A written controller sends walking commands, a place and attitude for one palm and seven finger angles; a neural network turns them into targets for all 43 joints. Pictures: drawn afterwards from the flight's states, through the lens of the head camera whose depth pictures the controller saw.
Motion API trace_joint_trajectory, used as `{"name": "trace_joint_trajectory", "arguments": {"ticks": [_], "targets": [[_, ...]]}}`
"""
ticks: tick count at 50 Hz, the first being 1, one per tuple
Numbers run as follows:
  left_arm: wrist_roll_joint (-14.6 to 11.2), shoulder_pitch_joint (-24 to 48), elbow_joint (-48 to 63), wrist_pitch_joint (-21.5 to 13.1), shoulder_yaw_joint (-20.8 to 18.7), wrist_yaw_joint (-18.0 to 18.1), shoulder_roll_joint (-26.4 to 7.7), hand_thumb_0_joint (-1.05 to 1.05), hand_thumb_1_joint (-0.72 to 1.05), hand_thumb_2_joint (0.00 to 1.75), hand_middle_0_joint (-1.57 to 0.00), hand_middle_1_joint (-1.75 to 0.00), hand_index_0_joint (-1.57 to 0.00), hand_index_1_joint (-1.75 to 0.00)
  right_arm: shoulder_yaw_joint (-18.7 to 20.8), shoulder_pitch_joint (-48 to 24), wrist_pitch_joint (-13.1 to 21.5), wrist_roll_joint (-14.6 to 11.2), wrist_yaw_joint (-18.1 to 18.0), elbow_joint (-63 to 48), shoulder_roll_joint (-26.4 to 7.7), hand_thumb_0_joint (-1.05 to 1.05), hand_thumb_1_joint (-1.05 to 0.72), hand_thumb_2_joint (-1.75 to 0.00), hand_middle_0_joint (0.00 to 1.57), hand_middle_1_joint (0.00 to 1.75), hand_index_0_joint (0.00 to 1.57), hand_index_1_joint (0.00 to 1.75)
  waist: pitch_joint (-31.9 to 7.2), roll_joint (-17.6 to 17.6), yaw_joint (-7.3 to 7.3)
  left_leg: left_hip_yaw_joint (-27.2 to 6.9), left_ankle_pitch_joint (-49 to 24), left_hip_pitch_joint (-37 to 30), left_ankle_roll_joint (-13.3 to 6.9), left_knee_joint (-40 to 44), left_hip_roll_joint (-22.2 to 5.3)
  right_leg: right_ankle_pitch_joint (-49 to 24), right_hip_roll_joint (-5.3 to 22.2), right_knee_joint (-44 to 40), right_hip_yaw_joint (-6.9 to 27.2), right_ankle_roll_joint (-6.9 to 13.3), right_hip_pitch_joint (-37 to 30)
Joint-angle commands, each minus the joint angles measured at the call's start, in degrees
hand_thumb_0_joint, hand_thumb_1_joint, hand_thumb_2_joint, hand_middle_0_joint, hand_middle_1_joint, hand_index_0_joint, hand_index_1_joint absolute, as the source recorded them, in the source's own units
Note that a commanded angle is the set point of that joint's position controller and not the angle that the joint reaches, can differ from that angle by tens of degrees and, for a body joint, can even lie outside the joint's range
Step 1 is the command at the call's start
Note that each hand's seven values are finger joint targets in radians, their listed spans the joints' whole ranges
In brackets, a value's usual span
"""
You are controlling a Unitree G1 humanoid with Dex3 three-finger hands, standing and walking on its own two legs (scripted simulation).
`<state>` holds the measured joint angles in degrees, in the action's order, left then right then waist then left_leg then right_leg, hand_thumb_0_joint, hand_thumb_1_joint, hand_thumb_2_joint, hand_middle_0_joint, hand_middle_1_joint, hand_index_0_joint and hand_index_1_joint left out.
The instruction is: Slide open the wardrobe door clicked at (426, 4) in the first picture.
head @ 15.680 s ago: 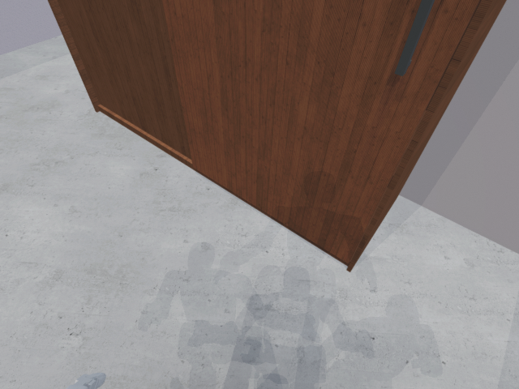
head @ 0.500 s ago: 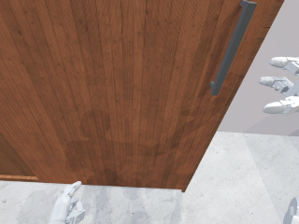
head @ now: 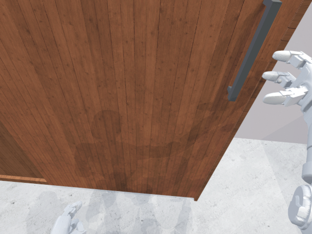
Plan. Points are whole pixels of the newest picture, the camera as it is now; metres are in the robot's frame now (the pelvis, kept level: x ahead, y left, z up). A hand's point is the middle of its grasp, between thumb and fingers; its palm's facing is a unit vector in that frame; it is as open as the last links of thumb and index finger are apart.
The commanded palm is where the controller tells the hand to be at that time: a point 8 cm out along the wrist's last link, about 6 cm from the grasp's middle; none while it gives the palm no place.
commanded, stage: move the hooked fingers beside the handle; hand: right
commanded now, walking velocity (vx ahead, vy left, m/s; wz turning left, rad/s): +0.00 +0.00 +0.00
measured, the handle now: (247, 56) +0.50 -0.19 +0.26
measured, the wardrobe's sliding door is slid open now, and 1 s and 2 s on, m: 0.00 0.00 0.00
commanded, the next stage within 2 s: feel for the door with the fingertips in 1.00 s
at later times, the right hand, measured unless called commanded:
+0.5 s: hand (281, 79) +0.42 -0.25 +0.25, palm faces +0.07 +1.00 -0.01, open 13.9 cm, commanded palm +0.39 -0.29 +0.25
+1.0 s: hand (277, 76) +0.43 -0.24 +0.25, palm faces +0.06 +1.00 -0.01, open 13.9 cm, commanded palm +0.40 -0.29 +0.25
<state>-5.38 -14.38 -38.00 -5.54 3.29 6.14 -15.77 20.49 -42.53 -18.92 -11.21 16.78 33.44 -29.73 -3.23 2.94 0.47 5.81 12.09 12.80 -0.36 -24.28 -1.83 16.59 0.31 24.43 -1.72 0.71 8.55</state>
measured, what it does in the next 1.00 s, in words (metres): stands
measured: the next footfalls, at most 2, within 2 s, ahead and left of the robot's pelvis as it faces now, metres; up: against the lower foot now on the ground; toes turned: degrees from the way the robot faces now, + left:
none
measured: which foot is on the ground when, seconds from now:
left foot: down 0.00-1.00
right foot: down 0.00-1.00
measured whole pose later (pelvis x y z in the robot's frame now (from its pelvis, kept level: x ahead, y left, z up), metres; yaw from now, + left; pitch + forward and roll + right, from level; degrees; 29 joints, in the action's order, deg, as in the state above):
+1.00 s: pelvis +0.00 -0.01 +0.00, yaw +1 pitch +2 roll +1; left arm -5.3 -16.9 -38.4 -5.2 2.9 5.8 -15.9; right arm 20.8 -48.6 -13.1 -9.7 17.3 45.6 -32.0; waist -3.5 2.4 1.9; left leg 5.0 10.6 14.0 -0.1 -22.8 -1.6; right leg 16.1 0.4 24.1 -2.5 1.1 10.0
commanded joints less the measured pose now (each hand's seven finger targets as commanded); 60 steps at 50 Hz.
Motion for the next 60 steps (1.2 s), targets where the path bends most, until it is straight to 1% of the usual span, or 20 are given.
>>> {"name": "trace_joint_trajectory", "arguments": {"ticks": [1, 3, 6, 11, 14, 18, 24, 25, 27, 29, 34, 37, 40, 42, 45, 47, 50, 53, 58, 60], "targets": [[0.2, 2.8, 7.3, -2.4, -3.0, 0.7, -8.1, 0.00, 0.90, 0.90, -0.20, -0.30, -0.20, -0.30, 3.1, -30.6, 5.6, -0.2, -0.3, -7.5, -17.8, 0.00, 0.50, -0.30, 0.30, 1.20, 0.30, 1.20, -13.9, -0.6, 1.00, -3.3, -16.5, -7.1, -2.0, 1.8, -0.3, -18.3, 0.6, -2.3, 3.3, 1.0, -1.6], [0.2, 2.0, 7.2, -2.3, -3.2, 0.8, -8.4, 0.00, 0.90, 0.90, -0.20, -0.30, -0.20, -0.30, 5.1, -31.4, 6.6, 0.1, -0.1, -6.7, -20.7, 0.00, 0.50, -0.30, 0.30, 1.20, 0.30, 1.20, -16.1, -0.4, 0.81, -3.6, -18.0, -8.6, -1.9, 1.7, -0.3, -18.9, 0.5, -2.3, 3.0, 1.1, -1.6], [0.2, 1.3, 7.2, -2.4, -3.4, 0.7, -8.2, 0.00, 0.90, 0.90, -0.20, -0.30, -0.20, -0.30, 1.2, -34.1, 8.2, 0.2, 0.5, -6.8, -16.9, 0.00, 0.50, -0.30, 0.30, 1.20, 0.30, 1.20, -16.5, 1.0, 1.75, -3.5, -19.0, -8.3, -2.1, 1.7, -0.3, -20.4, 0.7, -2.1, 2.8, 1.1, -2.9], [0.4, -0.7, 6.3, -2.2, -3.9, 0.4, -9.0, 0.00, 0.90, 0.90, -0.20, -0.30, -0.20, -0.30, 4.5, -31.4, 8.7, 0.0, 0.9, -1.3, -19.8, 0.00, 0.50, -0.30, 0.30, 1.20, 0.30, 1.20, -16.3, -1.8, 0.97, -3.4, -20.1, -9.4, -2.0, 1.7, -0.2, -20.5, 0.6, -2.1, 2.6, 1.2, -0.9], [0.2, -0.5, 7.0, -1.9, -4.0, 0.0, -9.0, 0.00, 0.90, 0.90, -0.20, -0.30, -0.20, -0.30, 5.4, -29.2, 8.8, 0.4, 0.9, -2.3, -20.6, 0.00, 0.50, -0.30, 0.30, 1.20, 0.30, 1.20, -15.9, 0.2, 0.22, -3.5, -20.4, -9.5, -2.1, 1.4, -0.2, -21.0, 0.6, -2.5, 2.6, 1.2, -0.7], [0.3, -0.3, 7.8, -1.8, -4.2, -0.2, -9.2, 0.00, 0.90, 0.90, -0.20, -0.30, -0.20, -0.30, 7.1, -28.4, 9.5, 0.0, 1.0, -5.8, -22.0, 0.00, 0.50, -0.30, 0.30, 1.20, 0.30, 1.20, -17.2, -1.4, -0.01, -3.6, -21.6, -10.7, -2.0, 1.3, -0.1, -21.8, 0.7, -2.6, 2.4, 1.4, -1.2], [0.0, 0.2, 7.5, -2.0, -3.9, 0.0, -8.9, 0.00, 0.90, 0.90, -0.20, -0.30, -0.20, -0.30, 5.7, -29.0, 8.7, -0.3, 1.5, -6.3, -20.5, 0.00, 0.50, -0.30, 0.30, 1.20, 0.30, 1.20, -13.7, 0.1, 1.05, -3.4, -17.2, -7.5, -2.0, 2.3, 0.2, -18.2, 0.7, -3.0, 2.6, 1.2, -1.1], [0.0, 0.5, 7.6, -2.3, -3.8, 0.1, -8.8, 0.00, 0.90, 0.90, -0.20, -0.30, -0.20, -0.30, 2.9, -31.1, 8.6, -0.5, 1.7, -7.2, -17.8, 0.00, 0.50, -0.30, 0.30, 1.20, 0.30, 1.20, -13.4, 0.6, 1.73, -3.4, -16.5, -6.6, -2.0, 2.4, 0.2, -17.6, 0.8, -3.1, 2.6, 1.2, -1.5], [0.1, 0.6, 7.7, -2.5, -4.0, 0.1, -8.9, 0.00, 0.90, 0.90, -0.20, -0.30, -0.20, -0.30, 4.8, -31.2, 8.7, -0.3, 1.4, -8.7, -19.9, 0.00, 0.50, -0.30, 0.30, 1.20, 0.30, 1.20, -15.6, 1.6, 1.17, -3.6, -17.2, -7.5, -2.2, 2.3, 0.2, -18.8, 0.7, -2.6, 2.7, 1.3, -2.7], [0.1, 0.9, 7.4, -2.7, -3.6, 0.3, -8.5, 0.00, 0.90, 0.90, -0.20, -0.30, -0.20, -0.30, 2.0, -33.5, 8.7, -0.5, 1.4, -8.8, -16.8, 0.00, 0.50, -0.30, 0.30, 1.20, 0.30, 1.20, -14.8, 3.1, 1.97, -3.4, -16.5, -6.1, -2.2, 2.4, 0.2, -18.6, 0.7, -2.6, 3.0, 0.9, -3.2], [0.0, 0.9, 6.4, -2.7, -3.4, 0.5, -8.6, 0.00, 0.90, 0.90, -0.20, -0.30, -0.20, -0.30, 1.3, -33.6, 7.9, -0.5, 0.9, -2.2, -16.0, 0.00, 0.50, -0.30, 0.30, 1.20, 0.30, 1.20, -12.1, 0.0, 2.08, -3.3, -13.5, -4.4, -2.1, 2.8, 0.0, -15.0, 0.9, -3.1, 3.3, 0.9, -0.8], [0.1, 0.5, 6.0, -2.4, -3.4, 0.6, -8.9, 0.00, 0.90, 0.90, -0.20, -0.30, -0.20, -0.30, 2.1, -35.4, 8.9, 0.0, 0.2, -0.8, -18.0, 0.00, 0.50, -0.30, 0.30, 1.20, 0.30, 1.20, -12.7, -1.5, 2.26, -3.5, -12.4, -4.6, -2.0, 3.0, 0.0, -13.9, 0.9, -3.1, 3.2, 1.1, -0.4], [0.3, 0.6, 6.6, -2.7, -3.3, 0.4, -8.3, 0.00, 0.90, 0.90, -0.20, -0.30, -0.20, -0.30, 1.5, -36.2, 10.3, 0.3, 0.1, -3.2, -17.2, 0.00, 0.50, -0.30, 0.30, 1.20, 0.30, 1.20, -16.1, 1.7, 1.64, -3.6, -15.8, -6.2, -2.4, 2.0, -0.1, -18.2, 0.8, -2.5, 3.7, 0.6, -2.6], [0.4, 0.2, 6.7, -2.5, -3.4, 0.3, -8.6, 0.00, 0.90, 0.90, -0.20, -0.30, -0.20, -0.30, 3.7, -34.4, 10.7, -0.2, -0.1, -2.7, -18.8, 0.00, 0.50, -0.30, 0.30, 1.20, 0.30, 1.20, -17.0, -1.4, 1.18, -3.5, -17.5, -7.9, -2.2, 1.9, 0.0, -19.3, 1.0, -2.6, 3.6, 0.8, -2.1], [0.1, 0.3, 6.8, -2.2, -3.3, 0.3, -8.5, 0.00, 0.90, 0.90, -0.20, -0.30, -0.20, -0.30, 2.4, -33.5, 9.8, 0.2, 0.3, -0.1, -17.6, 0.00, 0.50, -0.30, 0.30, 1.20, 0.30, 1.20, -14.6, -1.1, 1.32, -3.5, -16.9, -7.2, -2.1, 2.0, -0.1, -17.9, 0.9, -3.1, 3.0, 0.9, -0.4], [0.1, -0.2, 6.7, -1.9, -3.4, 0.2, -8.8, 0.00, 0.90, 0.90, -0.20, -0.30, -0.20, -0.30, 3.8, -33.1, 9.7, 0.7, 0.2, 0.6, -19.8, 0.00, 0.50, -0.30, 0.30, 1.20, 0.30, 1.20, -14.0, -0.7, 1.22, -3.7, -16.5, -7.2, -2.1, 2.3, 0.0, -17.3, 0.9, -3.1, 2.8, 1.0, 0.0], [0.3, -0.4, 7.5, -2.0, -3.7, 0.2, -8.8, 0.00, 0.90, 0.90, -0.20, -0.30, -0.20, -0.30, 4.7, -33.4, 10.4, 0.7, 0.3, -3.0, -20.9, 0.00, 0.50, -0.30, 0.30, 1.20, 0.30, 1.20, -16.6, -0.2, 0.93, -3.8, -18.4, -8.7, -2.2, 2.0, 0.0, -19.5, 0.8, -2.9, 2.9, 1.1, -1.3], [0.3, -0.1, 8.1, -2.1, -3.7, 0.0, -8.5, 0.00, 0.90, 0.90, -0.20, -0.30, -0.20, -0.30, 3.8, -33.7, 11.2, 0.1, 1.1, -8.2, -19.5, 0.00, 0.50, -0.30, 0.30, 1.20, 0.30, 1.20, -18.8, 2.2, 0.99, -3.7, -20.6, -9.6, -2.3, 1.7, 0.2, -23.2, 1.0, -2.6, 3.0, 0.8, -3.8], [0.0, 0.0, 7.1, -2.1, -3.8, -0.1, -8.7, 0.00, 0.90, 0.90, -0.20, -0.30, -0.20, -0.30, 2.3, -29.8, 8.2, -1.0, 1.5, -5.5, -15.9, 0.00, 0.50, -0.30, 0.30, 1.20, 0.30, 1.20, -14.3, 0.0, 1.21, -3.2, -19.0, -7.5, -2.1, 2.3, 0.4, -20.9, 1.0, -2.8, 2.6, 0.9, -1.8], [-0.1, 0.5, 7.0, -2.4, -3.9, -0.2, -8.6, 0.00, 0.90, 0.90, -0.20, -0.30, -0.20, -0.30, 0.4, -31.5, 7.4, -0.8, 0.9, -6.6, -13.9, 0.00, 0.50, -0.30, 0.30, 1.20, 0.30, 1.20, -13.9, 2.1, 1.58, -3.1, -16.7, -5.8, -2.2, 2.4, 0.4, -19.2, 1.0, -2.8, 2.9, 0.7, -2.1]]}}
